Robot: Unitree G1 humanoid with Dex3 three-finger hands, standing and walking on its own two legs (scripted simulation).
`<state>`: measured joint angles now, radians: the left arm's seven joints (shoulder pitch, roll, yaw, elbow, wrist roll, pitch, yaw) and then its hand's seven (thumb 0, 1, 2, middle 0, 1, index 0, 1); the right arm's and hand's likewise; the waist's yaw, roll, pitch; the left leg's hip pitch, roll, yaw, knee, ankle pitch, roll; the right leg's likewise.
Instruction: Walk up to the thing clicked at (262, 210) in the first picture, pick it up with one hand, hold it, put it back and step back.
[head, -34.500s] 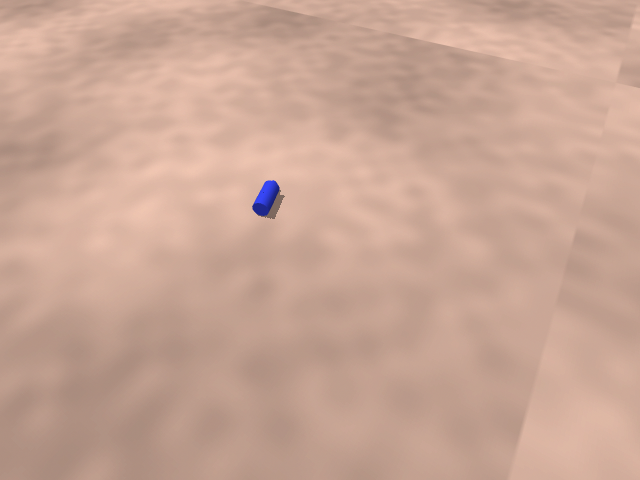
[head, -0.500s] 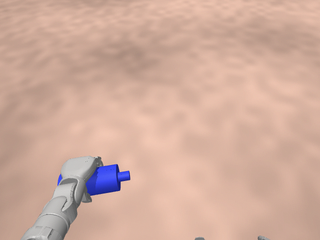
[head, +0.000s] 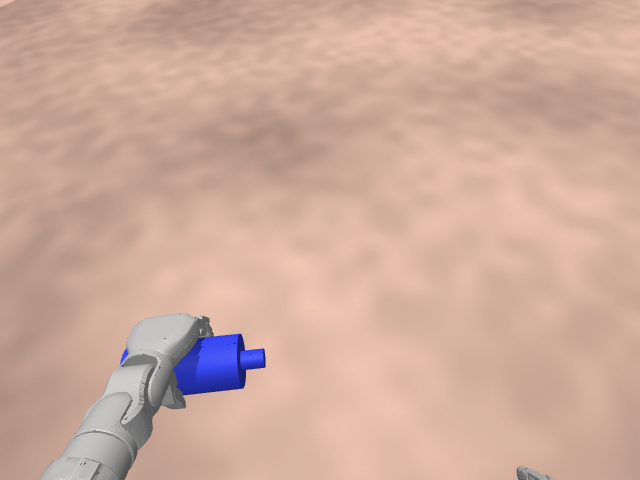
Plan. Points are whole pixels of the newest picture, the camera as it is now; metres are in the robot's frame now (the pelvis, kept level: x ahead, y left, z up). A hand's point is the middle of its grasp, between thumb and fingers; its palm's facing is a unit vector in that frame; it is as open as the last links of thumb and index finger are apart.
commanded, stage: hold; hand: left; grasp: from above
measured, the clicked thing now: (198, 365) +0.31 +0.20 -0.07
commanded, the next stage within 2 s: crouch in 1.46 s
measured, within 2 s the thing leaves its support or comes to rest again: neither
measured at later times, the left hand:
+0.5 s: hand (172, 373) +0.29 +0.22 -0.03, palm faces -0.44 -0.06 -0.89, open 10.6 cm
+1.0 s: hand (171, 376) +0.27 +0.21 -0.02, palm faces -0.44 -0.06 -0.89, open 10.6 cm
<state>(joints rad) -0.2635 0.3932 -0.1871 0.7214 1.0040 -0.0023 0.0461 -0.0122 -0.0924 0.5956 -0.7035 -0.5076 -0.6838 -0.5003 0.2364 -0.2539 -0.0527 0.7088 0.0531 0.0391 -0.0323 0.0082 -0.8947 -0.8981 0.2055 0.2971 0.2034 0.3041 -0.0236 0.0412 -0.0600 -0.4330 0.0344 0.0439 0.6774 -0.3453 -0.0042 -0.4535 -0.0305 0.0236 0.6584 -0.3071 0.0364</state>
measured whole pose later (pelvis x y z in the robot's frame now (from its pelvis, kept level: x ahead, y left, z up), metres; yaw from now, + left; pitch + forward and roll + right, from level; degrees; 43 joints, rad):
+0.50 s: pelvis -0.01 +0.00 +0.01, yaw +0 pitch +3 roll +0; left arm -0.22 0.40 -0.19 0.62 1.00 0.00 -0.02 -0.01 -0.09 0.58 -0.70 -0.52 -0.68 -0.51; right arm 0.21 -0.26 -0.04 0.68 0.06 0.06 -0.04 0.01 -0.90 -0.90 0.20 0.30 0.20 0.30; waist 0.00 0.05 -0.03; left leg -0.34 0.03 0.05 0.58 -0.29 -0.01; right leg -0.37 -0.03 0.03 0.58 -0.26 0.03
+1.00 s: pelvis -0.01 -0.01 +0.01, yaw +0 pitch +1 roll +0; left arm -0.18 0.40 -0.20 0.54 0.99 0.00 -0.06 -0.01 -0.10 0.60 -0.68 -0.57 -0.66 -0.56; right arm 0.18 -0.25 -0.03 0.66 0.07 0.07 -0.05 0.01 -0.90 -0.90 0.20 0.30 0.20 0.30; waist 0.01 0.06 -0.01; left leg -0.27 0.03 0.05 0.52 -0.26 -0.01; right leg -0.31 -0.03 0.03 0.53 -0.24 0.03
